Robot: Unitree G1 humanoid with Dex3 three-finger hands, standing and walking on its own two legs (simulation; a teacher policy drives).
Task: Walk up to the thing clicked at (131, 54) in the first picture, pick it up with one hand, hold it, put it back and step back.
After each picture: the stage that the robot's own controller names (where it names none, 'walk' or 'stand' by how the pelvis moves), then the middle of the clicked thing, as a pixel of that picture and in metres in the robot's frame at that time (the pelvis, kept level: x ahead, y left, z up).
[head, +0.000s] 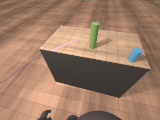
stand; (134, 55) +0.60 -0.34 +0.02
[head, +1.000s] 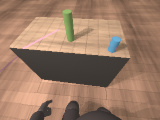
walk; (113, 44) +0.60 -0.14 +0.05
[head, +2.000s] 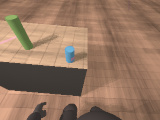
walk; (69, 54) +0.45 +0.18 +0.06
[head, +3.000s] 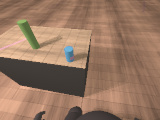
stand; (69, 54) +0.48 +0.21 +0.05
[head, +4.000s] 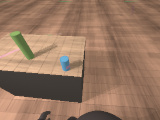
stand; (65, 63) +0.43 +0.22 +0.01
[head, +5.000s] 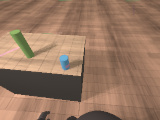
stand; (64, 62) +0.44 +0.22 +0.01
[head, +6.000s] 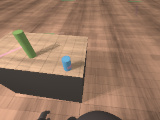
stand; (66, 63) +0.43 +0.21 +0.01
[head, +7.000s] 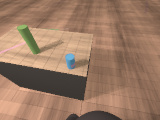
stand; (70, 61) +0.43 +0.19 +0.02
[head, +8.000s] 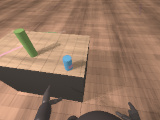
rise first; (67, 63) +0.43 +0.21 +0.02
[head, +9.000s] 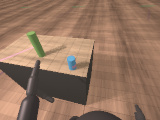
go down; (71, 63) +0.45 +0.21 +0.02
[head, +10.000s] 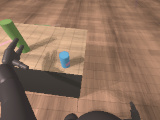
go down; (65, 60) +0.43 +0.19 +0.04
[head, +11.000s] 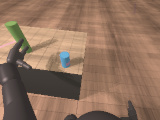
approach; (65, 60) +0.45 +0.19 +0.04
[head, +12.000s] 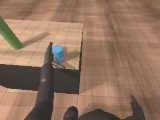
close in; (59, 54) +0.45 +0.21 +0.07
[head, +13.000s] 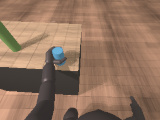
lift; (59, 56) +0.43 +0.21 +0.07
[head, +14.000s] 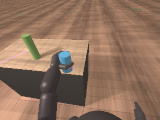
lift; (66, 62) +0.33 +0.17 +0.18
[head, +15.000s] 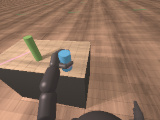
hold; (65, 61) +0.33 +0.17 +0.19
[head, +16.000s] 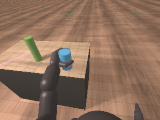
hold; (65, 59) +0.33 +0.17 +0.21
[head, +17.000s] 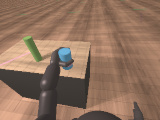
hold; (66, 59) +0.34 +0.17 +0.20
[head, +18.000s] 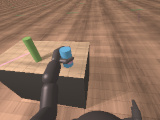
crouch; (66, 57) +0.36 +0.17 +0.20
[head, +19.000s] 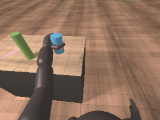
lower; (57, 43) +0.45 +0.22 +0.21
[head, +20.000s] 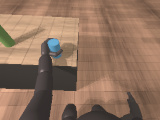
lower; (55, 49) +0.48 +0.22 +0.08
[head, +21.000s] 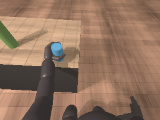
lower; (58, 52) +0.45 +0.20 +0.08
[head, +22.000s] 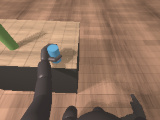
lower; (54, 54) +0.45 +0.22 +0.08
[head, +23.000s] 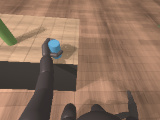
lower; (55, 49) +0.48 +0.21 +0.08
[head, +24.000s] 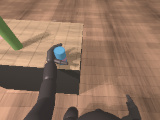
open; (60, 56) +0.44 +0.20 +0.07
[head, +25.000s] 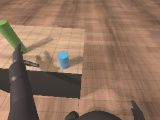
sink last; (64, 60) +0.42 +0.19 +0.06
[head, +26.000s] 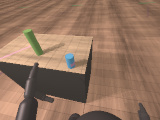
stand; (70, 61) +0.45 +0.21 +0.04
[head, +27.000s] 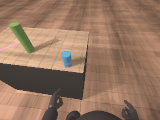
stand; (67, 59) +0.44 +0.20 +0.05
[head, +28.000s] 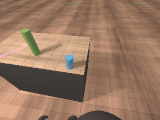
stand; (69, 62) +0.46 +0.20 +0.01
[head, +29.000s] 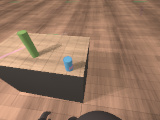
stand; (68, 64) +0.43 +0.20 +0.01
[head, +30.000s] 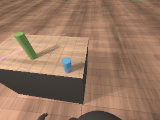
stand; (67, 65) +0.42 +0.20 +0.02
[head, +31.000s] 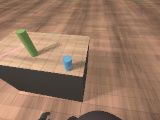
stand; (68, 63) +0.43 +0.20 +0.01
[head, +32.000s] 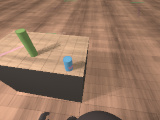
stand; (68, 63) +0.43 +0.20 +0.01
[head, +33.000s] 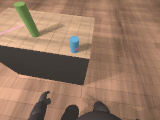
walk; (74, 45) +0.53 +0.15 +0.04
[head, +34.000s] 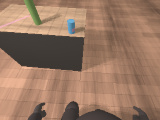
walk; (71, 26) +0.76 +0.25 +0.04
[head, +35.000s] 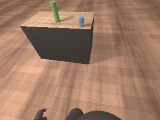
stand; (81, 21) +1.08 +0.21 +0.04
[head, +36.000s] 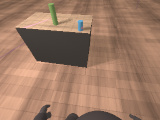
stand; (80, 25) +1.03 +0.19 +0.02
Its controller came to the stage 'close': yes
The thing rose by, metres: 0.21
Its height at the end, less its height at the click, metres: +0.00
